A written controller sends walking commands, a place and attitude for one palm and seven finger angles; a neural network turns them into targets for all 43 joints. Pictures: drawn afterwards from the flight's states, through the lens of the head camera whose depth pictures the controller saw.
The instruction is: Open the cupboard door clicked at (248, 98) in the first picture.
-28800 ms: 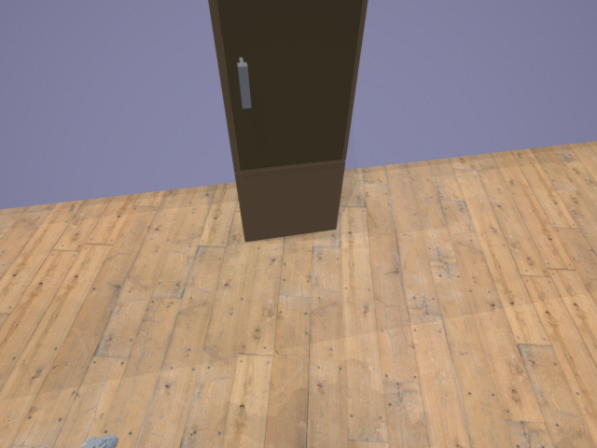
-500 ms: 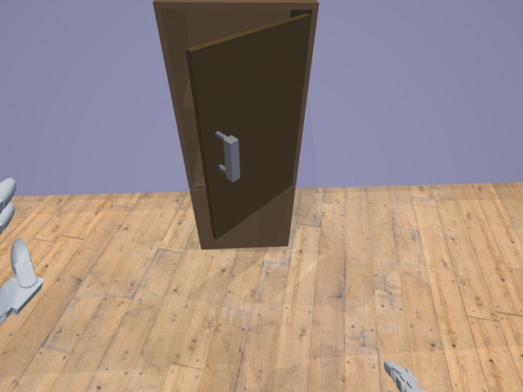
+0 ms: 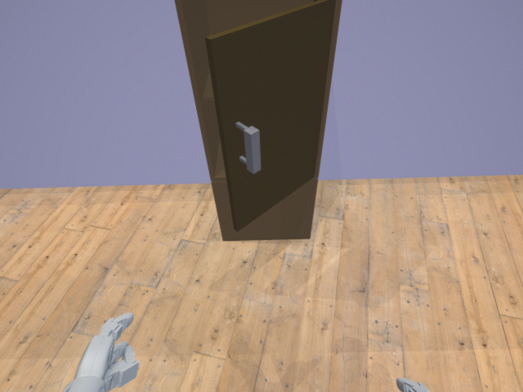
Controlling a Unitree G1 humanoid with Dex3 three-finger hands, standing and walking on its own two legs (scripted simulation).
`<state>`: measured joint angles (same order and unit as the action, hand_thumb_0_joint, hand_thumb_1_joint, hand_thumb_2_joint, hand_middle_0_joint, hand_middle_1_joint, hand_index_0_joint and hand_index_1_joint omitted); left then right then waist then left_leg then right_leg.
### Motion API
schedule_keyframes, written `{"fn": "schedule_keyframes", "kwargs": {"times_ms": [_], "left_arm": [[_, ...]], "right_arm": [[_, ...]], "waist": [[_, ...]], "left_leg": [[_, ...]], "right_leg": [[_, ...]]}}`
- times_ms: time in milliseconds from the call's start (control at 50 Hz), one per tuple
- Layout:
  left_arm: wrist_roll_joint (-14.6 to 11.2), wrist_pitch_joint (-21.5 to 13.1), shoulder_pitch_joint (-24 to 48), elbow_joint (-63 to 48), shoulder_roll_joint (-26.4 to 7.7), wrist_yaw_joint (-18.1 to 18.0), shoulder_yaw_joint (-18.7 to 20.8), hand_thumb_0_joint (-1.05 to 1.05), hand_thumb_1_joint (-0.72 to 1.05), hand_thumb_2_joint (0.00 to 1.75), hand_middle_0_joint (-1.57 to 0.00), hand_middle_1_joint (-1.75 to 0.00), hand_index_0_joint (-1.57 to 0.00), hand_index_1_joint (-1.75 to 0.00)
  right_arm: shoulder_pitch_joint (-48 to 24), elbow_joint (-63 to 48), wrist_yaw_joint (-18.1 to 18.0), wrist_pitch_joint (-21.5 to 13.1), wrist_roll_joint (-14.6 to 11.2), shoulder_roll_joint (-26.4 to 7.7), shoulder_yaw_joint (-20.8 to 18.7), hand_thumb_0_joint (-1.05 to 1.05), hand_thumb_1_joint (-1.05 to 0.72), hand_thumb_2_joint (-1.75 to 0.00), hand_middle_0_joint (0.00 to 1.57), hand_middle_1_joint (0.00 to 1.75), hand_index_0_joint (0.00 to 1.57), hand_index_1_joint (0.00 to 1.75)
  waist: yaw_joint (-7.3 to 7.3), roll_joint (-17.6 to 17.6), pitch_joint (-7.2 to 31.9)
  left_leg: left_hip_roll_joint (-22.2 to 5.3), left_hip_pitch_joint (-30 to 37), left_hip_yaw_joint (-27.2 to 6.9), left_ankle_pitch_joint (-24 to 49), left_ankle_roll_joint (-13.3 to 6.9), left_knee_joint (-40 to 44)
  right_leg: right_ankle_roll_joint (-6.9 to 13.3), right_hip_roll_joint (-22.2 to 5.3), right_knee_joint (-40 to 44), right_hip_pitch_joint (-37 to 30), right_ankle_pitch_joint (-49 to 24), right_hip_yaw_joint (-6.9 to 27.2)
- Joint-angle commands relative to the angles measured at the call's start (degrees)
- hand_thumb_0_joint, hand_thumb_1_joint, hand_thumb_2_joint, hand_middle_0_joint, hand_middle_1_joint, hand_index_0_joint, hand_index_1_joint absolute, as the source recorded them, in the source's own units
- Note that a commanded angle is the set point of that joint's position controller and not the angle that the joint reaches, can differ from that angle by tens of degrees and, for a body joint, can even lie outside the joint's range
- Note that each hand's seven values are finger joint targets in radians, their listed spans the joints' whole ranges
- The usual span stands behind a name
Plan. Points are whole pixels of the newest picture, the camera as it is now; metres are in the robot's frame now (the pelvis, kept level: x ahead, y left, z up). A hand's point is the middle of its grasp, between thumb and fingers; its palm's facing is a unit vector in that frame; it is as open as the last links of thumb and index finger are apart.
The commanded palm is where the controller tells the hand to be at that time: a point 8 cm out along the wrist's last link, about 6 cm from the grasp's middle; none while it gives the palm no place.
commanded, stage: let the arm hang, fingers relaxed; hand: left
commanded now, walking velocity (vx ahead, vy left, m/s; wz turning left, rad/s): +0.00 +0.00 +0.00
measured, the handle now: (247, 147) +0.67 +0.07 +0.00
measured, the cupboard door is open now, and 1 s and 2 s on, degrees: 42 42 42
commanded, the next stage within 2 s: look to check the result in 0.92 s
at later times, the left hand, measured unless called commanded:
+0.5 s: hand out of the picture -0.03 +0.21 -0.15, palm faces +0.01 -0.97 -0.26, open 7.3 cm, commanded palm none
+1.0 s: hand out of the picture +0.05 +0.18 -0.15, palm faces -0.01 -0.97 -0.23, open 7.4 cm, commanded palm none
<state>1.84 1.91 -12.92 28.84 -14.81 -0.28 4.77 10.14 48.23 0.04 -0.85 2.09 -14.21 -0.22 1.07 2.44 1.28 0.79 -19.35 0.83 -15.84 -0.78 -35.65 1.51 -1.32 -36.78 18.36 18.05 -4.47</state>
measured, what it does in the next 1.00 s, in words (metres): stands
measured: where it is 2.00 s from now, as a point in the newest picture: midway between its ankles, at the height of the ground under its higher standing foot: outside the picture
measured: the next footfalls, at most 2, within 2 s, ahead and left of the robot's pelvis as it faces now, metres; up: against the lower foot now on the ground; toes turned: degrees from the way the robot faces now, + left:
none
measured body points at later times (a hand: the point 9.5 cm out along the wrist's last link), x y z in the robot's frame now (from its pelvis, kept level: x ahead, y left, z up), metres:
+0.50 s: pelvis +0.00 +0.01 +0.02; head +0.02 -0.01 +0.47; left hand -0.03 +0.26 -0.13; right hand -0.02 -0.22 -0.15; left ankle +0.03 +0.11 -0.73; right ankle +0.02 -0.10 -0.73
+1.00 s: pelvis +0.01 +0.00 +0.02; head +0.02 -0.01 +0.47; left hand +0.05 +0.24 -0.13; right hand +0.01 -0.24 -0.14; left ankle +0.03 +0.11 -0.72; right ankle +0.02 -0.10 -0.73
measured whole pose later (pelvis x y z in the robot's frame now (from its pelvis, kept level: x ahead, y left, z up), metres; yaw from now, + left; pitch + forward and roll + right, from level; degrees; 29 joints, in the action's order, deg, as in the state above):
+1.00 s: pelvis +0.01 +0.00 +0.02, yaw -1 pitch -1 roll +0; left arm 0.4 -0.6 -11.1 64.5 -10.6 -0.8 0.8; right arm 13.4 65.2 -1.5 0.3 1.6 -10.5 -0.4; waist 0.8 1.0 -2.6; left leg -0.1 -10.6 1.6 -9.9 -0.3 -21.9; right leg 1.8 0.1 -22.8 10.0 11.5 -3.7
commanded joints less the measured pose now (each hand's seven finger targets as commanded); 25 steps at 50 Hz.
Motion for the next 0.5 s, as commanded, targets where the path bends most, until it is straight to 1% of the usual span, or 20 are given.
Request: {"fn": "schedule_keyframes", "kwargs": {"times_ms": [0,20,40,60,80,100,120,140,160,180,200,240,280,320,360,380,420,480], "left_arm": [[-0.45,-1.77,-0.07,8.48,-5.93,-0.54,-1.19,0.0,0.9,0.9,-0.2,-0.3,-0.2,-0.3],[-0.66,-1.8,-0.92,12.11,-5.57,-0.68,-1.67,0.0,0.9,0.9,-0.2,-0.3,-0.2,-0.3],[-0.79,-1.88,-1.47,15.47,-5.35,-0.77,-2.02,0.0,0.9,0.9,-0.2,-0.3,-0.2,-0.3],[-0.9,-2.03,-1.84,18.38,-4.92,-0.79,-2.26,0.0,0.9,0.9,-0.2,-0.3,-0.2,-0.3],[-0.91,-2.19,-2.25,20.63,-5.0,-0.84,-2.4,0.0,0.9,0.9,-0.2,-0.3,-0.2,-0.3],[-0.73,-2.28,-3.21,22.25,-2.8,-0.95,-1.59,0.0,0.9,0.9,-0.2,-0.3,-0.2,-0.3],[-0.8,-2.25,-3.59,23.6,-2.66,-1.0,-1.61,0.0,0.9,0.9,-0.2,-0.3,-0.2,-0.3],[-0.96,-2.3,-3.67,25.05,-2.92,-0.96,-1.9,0.0,0.9,0.9,-0.2,-0.3,-0.2,-0.3],[-1.04,-2.43,-3.61,26.39,-3.02,-0.93,-2.11,0.0,0.9,0.9,-0.2,-0.3,-0.2,-0.3],[-1.05,-2.48,-3.4,27.34,-3.05,-0.98,-2.33,0.0,0.9,0.9,-0.2,-0.3,-0.2,-0.3],[-1.1,-2.45,-3.34,28.62,-2.75,-0.93,-2.51,0.0,0.9,0.9,-0.2,-0.3,-0.2,-0.3],[-1.17,-2.42,-3.32,30.5,-2.8,-0.93,-2.79,0.0,0.9,0.9,-0.2,-0.3,-0.2,-0.3],[-1.19,-2.51,-3.98,32.1,-3.0,-1.01,-2.93,0.0,0.9,0.9,-0.2,-0.3,-0.2,-0.3],[-1.24,-2.4,-4.24,33.27,-3.02,-1.02,-3.04,0.0,0.9,0.9,-0.2,-0.3,-0.2,-0.3],[-1.21,-2.42,-4.36,34.03,-3.28,-1.1,-3.04,0.0,0.9,0.9,-0.2,-0.3,-0.2,-0.3],[-1.2,-2.4,-4.58,34.21,-3.3,-1.16,-2.95,0.0,0.9,0.9,-0.2,-0.3,-0.2,-0.3],[-1.22,-2.36,-4.59,34.64,-3.43,-1.18,-2.96,0.0,0.9,0.9,-0.2,-0.3,-0.2,-0.3],[-1.17,-2.46,-4.64,34.95,-3.56,-1.3,-2.81,0.0,0.9,0.9,-0.2,-0.3,-0.2,-0.3]], "right_arm": [[0.63,-1.03,-0.37,-0.25,0.07,-6.24,-1.22,0.0,-0.9,-0.9,0.2,0.3,0.2,0.3],[0.28,0.41,-0.48,-0.17,-0.06,-5.72,-0.79,0.0,-0.9,-0.9,0.2,0.3,0.2,0.3],[0.36,1.69,-0.65,-0.05,-0.29,-5.1,-0.55,0.0,-0.9,-0.9,0.2,0.3,0.2,0.3],[0.81,3.17,-0.82,0.04,-0.5,-4.67,-0.39,0.0,-0.9,-0.9,0.2,0.3,0.2,0.3],[1.65,4.22,-0.99,0.16,-0.73,-4.54,-0.35,0.0,-0.9,-0.9,0.2,0.3,0.2,0.3],[2.17,5.29,-1.23,0.18,-0.4,-3.53,-0.69,0.0,-0.9,-0.9,0.2,0.3,0.2,0.3],[2.71,6.15,-1.29,0.41,-0.38,-2.93,-0.77,0.0,-0.9,-0.9,0.2,0.3,0.2,0.3],[3.39,7.01,-1.32,0.55,-0.46,-2.63,-0.69,0.0,-0.9,-0.9,0.2,0.3,0.2,0.3],[4.26,7.98,-1.38,0.58,-0.57,-2.3,-0.72,0.0,-0.9,-0.9,0.2,0.3,0.2,0.3],[5.0,8.55,-1.44,0.77,-0.74,-2.61,-0.92,0.0,-0.9,-0.9,0.2,0.3,0.2,0.3],[5.7,9.44,-1.47,0.83,-0.74,-2.36,-0.98,0.0,-0.9,-0.9,0.2,0.3,0.2,0.3],[7.03,10.91,-1.52,0.95,-0.81,-2.15,-1.08,0.0,-0.9,-0.9,0.2,0.3,0.2,0.3],[7.77,11.82,-1.58,0.98,-0.92,-2.45,-1.14,0.0,-0.9,-0.9,0.2,0.3,0.2,0.3],[8.32,12.96,-1.61,0.97,-0.87,-2.15,-1.1,0.0,-0.9,-0.9,0.2,0.3,0.2,0.3],[8.87,13.54,-1.63,0.97,-0.89,-2.35,-1.19,0.0,-0.9,-0.9,0.2,0.3,0.2,0.3],[8.93,13.76,-1.63,1.02,-0.95,-2.57,-1.28,0.0,-0.9,-0.9,0.2,0.3,0.2,0.3],[9.08,14.33,-1.6,0.92,-0.85,-2.16,-1.21,0.0,-0.9,-0.9,0.2,0.3,0.2,0.3],[9.01,14.72,-1.65,0.78,-0.94,-2.49,-1.29,0.0,-0.9,-0.9,0.2,0.3,0.2,0.3]], "waist": [[-1.1,0.05,0.14],[-1.69,2.96,0.46],[-1.76,2.83,0.18],[-1.6,3.42,0.47],[-1.53,2.35,0.39],[-1.55,4.56,0.79],[-1.49,7.22,0.36],[-1.4,7.68,0.28],[-1.3,6.17,0.4],[-1.24,2.99,-0.79],[-1.04,1.25,-1.39],[-0.83,0.29,-3.49],[-0.86,-1.7,-3.8],[-0.83,-1.38,-4.57],[-0.73,-3.35,-4.45],[-0.82,-2.87,-4.76],[-0.82,-3.35,-5.06],[-0.88,-2.17,-4.84]], "left_leg": [[-5.96,2.6,-6.5,15.72,-1.79,10.53],[-6.41,2.39,-6.88,14.57,-1.91,12.14],[-6.38,2.54,-6.71,12.64,-1.77,13.15],[-6.2,3.2,-6.25,10.63,-1.49,13.81],[-6.23,3.72,-6.22,9.33,-1.32,14.19],[-6.17,4.27,-5.85,7.83,-1.34,14.49],[-5.99,4.28,-5.6,5.42,-1.29,15.12],[-5.88,4.46,-5.71,4.38,-1.28,15.65],[-6.05,4.72,-5.73,4.42,-1.3,15.96],[-6.33,4.67,-6.03,3.81,-1.33,15.94],[-6.34,4.87,-5.92,2.7,-1.33,16.53],[-6.37,4.74,-5.83,1.32,-1.39,17.39],[-6.36,5.46,-5.72,1.4,-1.56,17.42],[-6.32,5.54,-5.54,0.48,-1.61,17.93],[-6.25,5.94,-5.36,0.26,-1.63,17.89],[-6.19,5.88,-5.33,-0.14,-1.67,17.82],[-6.06,6.0,-5.14,0.34,-1.76,17.93],[-6.25,6.31,-5.35,0.74,-1.73,18.07]], "right_leg": [[1.29,-4.62,8.75,-5.67,-11.23,6.73],[0.78,-4.06,9.71,-7.57,-9.55,6.74],[0.67,-4.0,11.1,-8.41,-8.66,6.86],[0.82,-4.17,12.45,-9.04,-8.22,7.21],[0.94,-4.16,13.61,-9.42,-7.8,7.14],[1.2,-4.31,14.51,-9.51,-7.73,6.69],[1.41,-4.39,15.37,-9.33,-6.69,6.53],[1.53,-4.36,15.94,-9.42,-6.54,6.57],[1.66,-4.39,16.37,-9.74,-6.94,6.58],[1.67,-4.31,17.05,-9.2,-6.18,6.3],[1.66,-4.52,17.61,-8.54,-5.07,6.23],[1.69,-4.53,18.33,-7.22,-3.67,6.13],[1.8,-4.5,18.72,-6.69,-2.83,6.14],[1.78,-4.65,18.95,-6.06,-1.84,6.22],[1.71,-4.58,18.95,-5.76,-1.08,6.3],[1.8,-4.55,19.1,-5.36,-0.02,6.35],[1.82,-4.73,18.95,-5.05,-0.05,6.39],[1.79,-4.57,18.58,-4.96,-0.59,6.6]]}}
